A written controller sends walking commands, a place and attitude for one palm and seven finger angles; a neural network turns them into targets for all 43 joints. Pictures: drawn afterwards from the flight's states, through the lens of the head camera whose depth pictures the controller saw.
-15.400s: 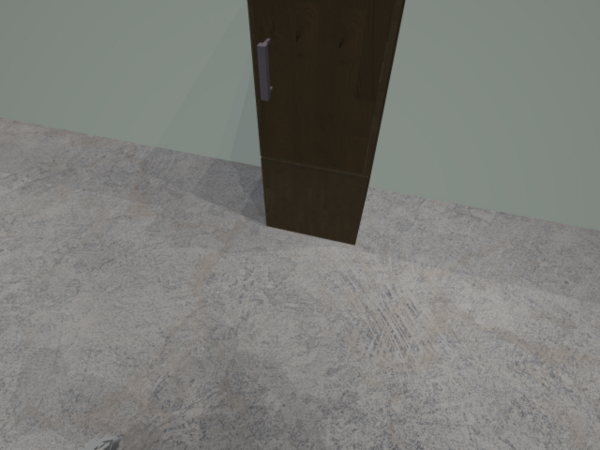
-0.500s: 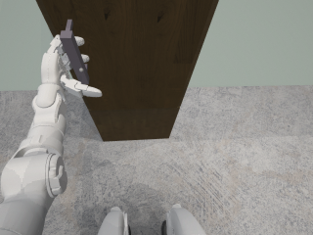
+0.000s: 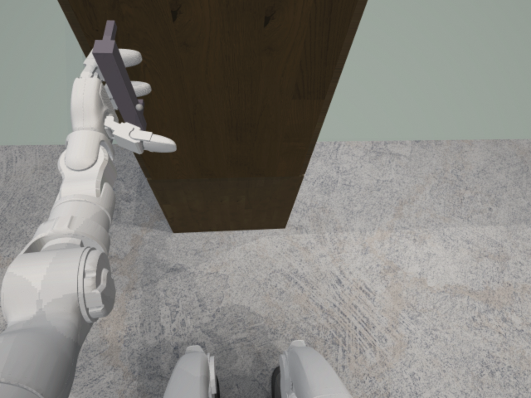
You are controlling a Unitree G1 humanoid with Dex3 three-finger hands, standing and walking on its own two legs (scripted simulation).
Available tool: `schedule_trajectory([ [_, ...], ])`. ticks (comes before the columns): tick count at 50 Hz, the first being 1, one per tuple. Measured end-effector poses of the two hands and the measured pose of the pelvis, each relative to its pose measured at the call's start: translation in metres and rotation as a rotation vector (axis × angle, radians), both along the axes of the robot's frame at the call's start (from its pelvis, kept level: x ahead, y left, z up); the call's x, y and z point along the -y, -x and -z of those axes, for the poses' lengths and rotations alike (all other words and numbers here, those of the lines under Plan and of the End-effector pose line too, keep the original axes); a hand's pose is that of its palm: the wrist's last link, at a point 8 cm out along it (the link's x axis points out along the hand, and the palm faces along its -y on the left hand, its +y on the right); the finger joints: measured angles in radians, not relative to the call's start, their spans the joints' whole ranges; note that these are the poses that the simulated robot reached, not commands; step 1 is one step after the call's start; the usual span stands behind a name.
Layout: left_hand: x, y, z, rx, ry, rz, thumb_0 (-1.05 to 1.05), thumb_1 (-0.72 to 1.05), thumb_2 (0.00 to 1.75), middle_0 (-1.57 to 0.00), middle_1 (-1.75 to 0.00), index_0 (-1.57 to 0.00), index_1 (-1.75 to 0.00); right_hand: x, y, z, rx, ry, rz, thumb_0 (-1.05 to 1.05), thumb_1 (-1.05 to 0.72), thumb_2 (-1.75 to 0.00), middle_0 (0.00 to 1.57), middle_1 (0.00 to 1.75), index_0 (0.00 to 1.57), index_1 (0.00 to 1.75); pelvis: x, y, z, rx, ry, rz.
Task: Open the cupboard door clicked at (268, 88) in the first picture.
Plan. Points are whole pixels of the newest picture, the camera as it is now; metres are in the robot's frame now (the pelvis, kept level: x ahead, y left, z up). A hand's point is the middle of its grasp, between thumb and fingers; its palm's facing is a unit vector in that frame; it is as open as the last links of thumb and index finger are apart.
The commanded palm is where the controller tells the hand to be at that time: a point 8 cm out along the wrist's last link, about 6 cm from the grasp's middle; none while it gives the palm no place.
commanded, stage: slide the fingers in behind the handle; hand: left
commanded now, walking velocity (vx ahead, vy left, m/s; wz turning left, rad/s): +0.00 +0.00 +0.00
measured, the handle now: (125, 82) +0.57 +0.17 +0.08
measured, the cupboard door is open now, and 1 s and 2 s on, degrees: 0 0 41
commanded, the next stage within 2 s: close the thumb around the handle in 0.04 s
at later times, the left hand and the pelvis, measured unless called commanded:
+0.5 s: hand (139, 106) +0.52 +0.15 +0.08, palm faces +0.00 -1.00 -0.02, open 10.4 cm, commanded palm +0.50 +0.18 +0.08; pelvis +0.01 +0.00 +0.00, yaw +0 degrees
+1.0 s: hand (139, 105) +0.53 +0.15 +0.08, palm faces +0.00 -1.00 -0.02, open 5.7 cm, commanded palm +0.50 +0.19 +0.08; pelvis +0.01 +0.01 +0.00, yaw -1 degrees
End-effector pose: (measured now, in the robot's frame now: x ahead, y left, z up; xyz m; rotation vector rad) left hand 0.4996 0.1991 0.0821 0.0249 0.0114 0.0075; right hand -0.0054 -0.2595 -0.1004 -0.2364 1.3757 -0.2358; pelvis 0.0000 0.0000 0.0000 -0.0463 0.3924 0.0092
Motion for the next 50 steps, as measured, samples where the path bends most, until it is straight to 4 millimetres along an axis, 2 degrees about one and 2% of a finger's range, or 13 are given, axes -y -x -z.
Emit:
schedule_trajectory([
  [10,0.0,-0.002,0.001,0.003,0.0,0.002,-0.01,-0.49,0.3,-0.3,-1.2,-0.27,-1.2,-0.003,-0.005,0.001,0.0,-0.011,-0.001,0.0,-0.9,-0.9,0.2,0.3,0.2,0.3,-0.001,-0.004,-0.001,-0.005,-0.001,0.003],
  [15,0.0,-0.003,0.001,0.0,-0.004,0.008,-0.01,-0.39,0.34,-0.31,-1.21,-0.29,-1.21,-0.005,-0.009,0.001,0.005,-0.015,-0.002,0.0,-0.9,-0.9,0.2,0.3,0.2,0.3,-0.002,-0.006,-0.001,-0.004,0.0,0.002],
  [21,0.0,-0.004,0.002,-0.001,0.004,0.009,-0.01,-0.15,0.45,-0.32,-1.23,-0.31,-1.23,-0.007,-0.014,0.0,0.016,-0.013,-0.001,0.0,-0.9,-0.9,0.2,0.3,0.2,0.3,-0.003,-0.007,-0.002,-0.005,0.0,0.003],
  [35,-0.001,-0.004,0.002,-0.001,0.008,0.009,0.01,0.59,0.76,-0.37,-1.31,-0.34,-1.31,-0.009,-0.015,-0.001,0.015,-0.017,0.01,0.0,-0.9,-0.9,0.2,0.3,0.2,0.3,-0.006,-0.011,-0.004,0.0,-0.001,0.01],
  [39,-0.001,-0.005,0.002,0.001,0.009,0.011,0.01,0.74,0.83,-0.38,-1.33,-0.36,-1.33,-0.009,-0.015,-0.002,0.011,-0.014,0.012,0.0,-0.9,-0.9,0.2,0.3,0.2,0.3,-0.006,-0.012,-0.004,-0.001,0.0,0.01],
  [50,-0.001,-0.005,0.002,0.002,0.008,0.006,0.01,0.73,0.82,-0.38,-1.34,-0.36,-1.34,-0.009,-0.014,0.0,0.005,-0.012,0.009,0.0,-0.9,-0.9,0.2,0.3,0.2,0.3,-0.006,-0.011,-0.003,-0.003,-0.001,0.009],
])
